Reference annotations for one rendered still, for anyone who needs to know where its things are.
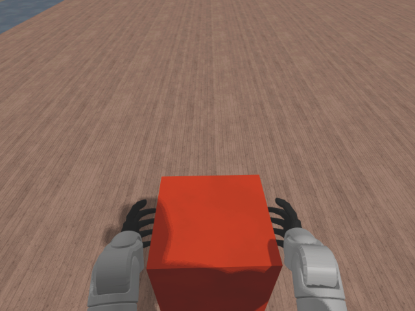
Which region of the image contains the right robot hand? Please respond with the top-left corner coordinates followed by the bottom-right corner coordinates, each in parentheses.
top-left (268, 198), bottom-right (302, 248)

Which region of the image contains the robot left forearm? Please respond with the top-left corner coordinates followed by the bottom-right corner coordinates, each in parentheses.
top-left (87, 231), bottom-right (144, 311)

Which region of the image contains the left robot hand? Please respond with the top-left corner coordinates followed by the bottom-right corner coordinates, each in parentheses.
top-left (121, 200), bottom-right (156, 248)

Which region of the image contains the robot right forearm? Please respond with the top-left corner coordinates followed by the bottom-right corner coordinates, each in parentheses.
top-left (283, 227), bottom-right (347, 311)

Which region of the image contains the carton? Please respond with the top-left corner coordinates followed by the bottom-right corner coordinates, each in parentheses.
top-left (147, 175), bottom-right (283, 311)

